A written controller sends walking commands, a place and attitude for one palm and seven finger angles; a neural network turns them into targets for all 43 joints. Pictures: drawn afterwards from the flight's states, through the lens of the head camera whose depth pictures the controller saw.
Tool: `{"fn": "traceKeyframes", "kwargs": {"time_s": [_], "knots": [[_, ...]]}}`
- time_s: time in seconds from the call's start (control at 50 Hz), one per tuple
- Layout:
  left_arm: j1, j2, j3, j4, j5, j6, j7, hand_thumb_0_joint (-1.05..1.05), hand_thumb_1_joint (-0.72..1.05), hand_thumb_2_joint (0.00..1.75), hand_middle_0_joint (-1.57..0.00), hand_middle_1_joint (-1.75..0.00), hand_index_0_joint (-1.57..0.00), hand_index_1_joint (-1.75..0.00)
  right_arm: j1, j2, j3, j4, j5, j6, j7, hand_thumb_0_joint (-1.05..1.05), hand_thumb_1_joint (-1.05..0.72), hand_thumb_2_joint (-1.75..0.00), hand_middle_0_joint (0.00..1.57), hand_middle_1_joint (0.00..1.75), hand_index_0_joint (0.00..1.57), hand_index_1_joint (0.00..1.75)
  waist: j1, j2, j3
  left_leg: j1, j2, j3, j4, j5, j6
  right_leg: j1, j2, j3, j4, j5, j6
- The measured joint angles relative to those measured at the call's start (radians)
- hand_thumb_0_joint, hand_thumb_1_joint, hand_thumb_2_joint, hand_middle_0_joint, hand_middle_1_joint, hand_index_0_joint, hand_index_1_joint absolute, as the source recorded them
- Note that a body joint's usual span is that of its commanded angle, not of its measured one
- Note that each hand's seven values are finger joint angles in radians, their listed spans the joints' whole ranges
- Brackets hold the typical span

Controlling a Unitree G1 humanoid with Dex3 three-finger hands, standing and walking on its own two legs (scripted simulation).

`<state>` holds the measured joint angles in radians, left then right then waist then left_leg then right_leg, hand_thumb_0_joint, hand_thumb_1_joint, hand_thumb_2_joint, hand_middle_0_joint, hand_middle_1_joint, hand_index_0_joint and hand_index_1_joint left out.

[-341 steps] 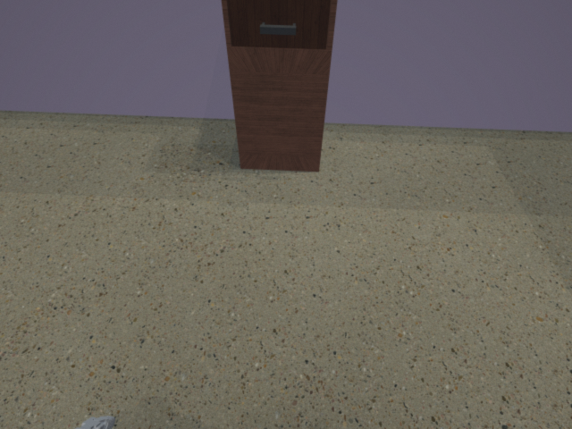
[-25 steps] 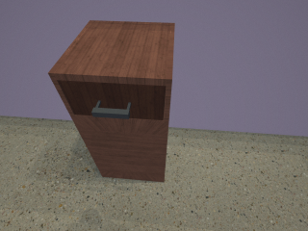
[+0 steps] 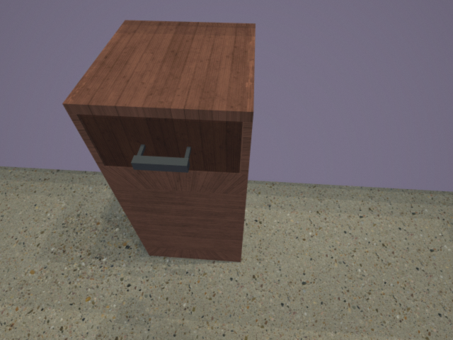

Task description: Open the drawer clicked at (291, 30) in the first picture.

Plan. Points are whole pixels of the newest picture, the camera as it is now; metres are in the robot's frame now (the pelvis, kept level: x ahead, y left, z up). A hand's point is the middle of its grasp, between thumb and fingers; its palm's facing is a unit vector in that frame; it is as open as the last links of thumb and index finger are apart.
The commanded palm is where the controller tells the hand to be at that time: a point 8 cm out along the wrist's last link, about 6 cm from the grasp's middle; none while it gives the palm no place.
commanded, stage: look again from close up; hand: left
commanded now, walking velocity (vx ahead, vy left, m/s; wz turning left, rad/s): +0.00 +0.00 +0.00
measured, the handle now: (163, 156) +0.52 +0.19 -0.03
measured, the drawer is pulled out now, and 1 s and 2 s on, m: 0.00 0.00 0.00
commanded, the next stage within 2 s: raise the hand with hooked fingers in 0.42 s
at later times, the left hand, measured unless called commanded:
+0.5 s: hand out of the picture -0.01 +0.22 -0.18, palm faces -0.01 -0.98 -0.22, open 7.4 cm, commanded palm none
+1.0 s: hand out of the picture +0.12 +0.25 -0.07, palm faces -0.07 -0.11 -0.99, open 8.9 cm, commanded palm +0.13 +0.27 +0.00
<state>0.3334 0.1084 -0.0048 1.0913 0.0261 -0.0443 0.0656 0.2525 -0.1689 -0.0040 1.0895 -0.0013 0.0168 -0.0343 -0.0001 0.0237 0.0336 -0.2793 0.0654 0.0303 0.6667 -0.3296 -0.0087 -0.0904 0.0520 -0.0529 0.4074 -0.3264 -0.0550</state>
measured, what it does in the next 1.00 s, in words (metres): lowers itself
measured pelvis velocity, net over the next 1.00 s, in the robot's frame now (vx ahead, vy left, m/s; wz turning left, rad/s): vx -0.05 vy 0.00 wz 0.02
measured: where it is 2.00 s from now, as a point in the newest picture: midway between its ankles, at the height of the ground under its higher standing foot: outside the picture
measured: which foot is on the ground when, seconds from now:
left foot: down 0.00-1.00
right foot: down 0.00-1.00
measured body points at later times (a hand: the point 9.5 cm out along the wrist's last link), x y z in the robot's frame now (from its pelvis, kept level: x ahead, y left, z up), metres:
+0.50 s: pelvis -0.01 +0.04 +0.00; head +0.00 +0.04 +0.45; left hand -0.01 +0.28 -0.16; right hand -0.01 -0.18 -0.16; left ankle -0.02 +0.13 -0.74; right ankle -0.07 -0.08 -0.74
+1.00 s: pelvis -0.05 +0.00 -0.05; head -0.01 -0.02 +0.40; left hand +0.12 +0.25 -0.02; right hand +0.21 -0.23 -0.12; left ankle -0.02 +0.13 -0.74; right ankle -0.06 -0.07 -0.74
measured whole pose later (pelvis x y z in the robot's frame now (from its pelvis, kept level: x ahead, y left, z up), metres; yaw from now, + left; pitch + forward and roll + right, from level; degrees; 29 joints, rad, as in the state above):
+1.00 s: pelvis -0.05 +0.00 -0.05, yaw +1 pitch +12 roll +2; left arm 0.42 0.38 -0.01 0.06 1.07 -0.13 0.43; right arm 0.04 -0.28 -0.05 0.51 -0.07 0.07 -0.01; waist 0.10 -0.01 -0.13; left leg -0.71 0.01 0.04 0.89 -0.38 0.00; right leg -0.66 0.03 -0.05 0.94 -0.49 -0.08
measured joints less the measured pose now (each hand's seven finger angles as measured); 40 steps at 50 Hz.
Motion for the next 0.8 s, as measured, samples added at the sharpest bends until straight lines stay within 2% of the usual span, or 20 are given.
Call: {"fn": "traceKeyframes", "kwargs": {"time_s": [0.04,0.08,0.14,0.26,0.42,0.54,0.56,0.6,0.64,0.66,0.7,0.76,0.8], "knots": [[0.011,0.001,-0.006,-0.018,0.001,-0.003,-0.004,0.0,0.91,0.9,-0.2,-0.29,-0.2,-0.3,-0.004,-0.008,-0.004,-0.039,0.001,-0.01,0.006,0.01,-0.93,-0.9,0.2,0.3,0.2,0.29,-0.007,0.002,0.006,-0.011,-0.017,0.008,-0.004,-0.006,0.017,-0.024,-0.002,0.01,0.037,-0.013,-0.002],[0.018,0.009,-0.011,-0.029,-0.004,0.004,-0.008,0.0,0.91,0.9,-0.2,-0.29,-0.2,-0.3,-0.001,-0.011,-0.003,-0.064,0.0,-0.023,0.007,0.01,-0.92,-0.9,0.19,0.3,0.2,0.29,-0.015,0.001,0.004,0.017,-0.03,0.014,-0.074,0.042,0.025,-0.044,-0.003,0.013,0.092,-0.042,0.005],[-0.002,0.032,-0.007,-0.034,-0.009,0.034,-0.009,0.0,0.91,0.9,-0.2,-0.3,-0.2,-0.3,0.011,0.001,0.006,-0.069,-0.006,-0.031,0.002,0.01,-0.92,-0.9,0.19,0.3,0.2,0.29,-0.014,-0.022,-0.01,0.028,-0.053,0.019,-0.066,-0.012,0.026,-0.056,-0.028,0.015,0.15,-0.078,0.026],[-0.033,0.052,-0.008,-0.055,-0.01,0.046,-0.02,0.0,0.91,0.9,-0.2,-0.29,-0.2,-0.3,0.023,-0.005,0.018,-0.053,-0.01,-0.013,0.003,0.01,-0.94,-0.9,0.2,0.3,0.2,0.29,0.002,-0.018,-0.027,0.033,-0.074,0.023,-0.085,0.004,0.047,-0.049,-0.049,0.017,0.131,-0.06,0.041],[-0.036,0.068,-0.011,-0.042,-0.009,0.053,-0.029,0.0,0.91,0.9,-0.2,-0.29,-0.2,-0.3,0.038,-0.003,0.032,-0.035,-0.01,-0.022,0.01,0.01,-0.93,-0.9,0.2,0.3,0.2,0.29,-0.002,-0.025,-0.021,0.048,-0.097,0.039,-0.156,0.048,0.062,-0.055,-0.071,0.031,0.098,-0.034,0.056],[-0.028,0.06,-0.015,-0.016,-0.008,0.046,-0.022,0.0,0.91,0.9,-0.2,-0.29,-0.2,-0.3,0.045,0.002,0.038,-0.013,-0.005,-0.025,0.012,0.0,-0.92,-0.9,0.2,0.3,0.2,0.29,-0.003,-0.017,-0.011,0.045,-0.097,0.036,-0.167,0.055,0.061,-0.052,-0.071,0.028,0.079,-0.026,0.059],[0.016,0.063,-0.024,-0.161,0.034,0.105,-0.017,0.0,0.91,0.9,-0.2,-0.3,-0.2,-0.3,0.062,-0.001,0.038,-0.05,0.007,-0.032,0.008,0.01,-0.92,-0.9,0.2,0.3,0.2,0.29,0.002,-0.017,-0.011,0.03,-0.095,0.037,-0.157,0.052,0.06,-0.068,-0.069,0.03,0.088,-0.025,0.057],[0.115,0.091,-0.052,-0.516,0.109,0.126,0.034,0.01,0.9,0.89,-0.2,-0.3,-0.2,-0.3,0.102,-0.008,0.032,-0.122,0.023,-0.129,-0.022,0.01,-0.93,-0.9,0.2,0.3,0.2,0.29,0.019,-0.029,-0.019,0.013,-0.105,0.052,-0.164,0.058,0.056,-0.132,-0.08,0.035,0.171,-0.038,0.038],[0.146,0.12,-0.074,-0.766,0.188,0.134,0.107,0.01,0.89,0.89,-0.2,-0.31,-0.2,-0.31,0.106,-0.018,0.014,-0.179,0.031,-0.205,-0.042,0.02,-0.93,-0.9,0.2,0.3,0.2,0.29,0.008,-0.033,-0.038,-0.017,-0.125,0.053,-0.157,0.067,0.055,-0.193,-0.089,0.036,0.235,-0.051,0.028],[0.132,0.135,-0.08,-0.848,0.252,0.133,0.137,0.01,0.88,0.88,-0.21,-0.32,-0.2,-0.32,0.098,-0.028,0.007,-0.212,0.025,-0.221,-0.045,0.02,-0.92,-0.9,0.2,0.3,0.2,0.29,-0.002,-0.028,-0.052,-0.048,-0.132,0.047,-0.134,0.063,0.057,-0.216,-0.09,0.038,0.242,-0.062,0.021],[0.068,0.159,-0.073,-0.927,0.414,0.116,0.192,0.01,0.85,0.87,-0.21,-0.33,-0.21,-0.33,0.058,-0.057,-0.002,-0.275,0.004,-0.209,-0.043,0.01,-0.92,-0.9,0.2,0.3,0.2,0.29,-0.013,-0.001,-0.086,-0.125,-0.125,0.04,-0.064,0.043,0.057,-0.273,-0.079,0.042,0.274,-0.089,0.027],[-0.014,0.201,-0.026,-0.955,0.683,0.086,0.282,0.01,0.8,0.85,-0.21,-0.36,-0.21,-0.36,-0.033,-0.078,-0.02,-0.364,-0.033,-0.131,-0.015,0.01,-0.92,-0.9,0.2,0.3,0.2,0.29,0.0,0.017,-0.149,-0.233,-0.091,0.06,0.023,0.011,0.046,-0.388,-0.048,0.062,0.351,-0.093,0.023],[-0.032,0.218,-0.004,-0.96,0.825,0.067,0.323,0.01,0.76,0.83,-0.21,-0.39,-0.21,-0.39,-0.092,-0.081,-0.034,-0.421,-0.041,-0.077,0.013,0.01,-0.91,-0.9,0.2,0.3,0.2,0.29,0.013,0.01,-0.178,-0.293,-0.072,0.074,0.074,-0.008,0.038,-0.456,-0.031,0.076,0.403,-0.105,0.012]]}}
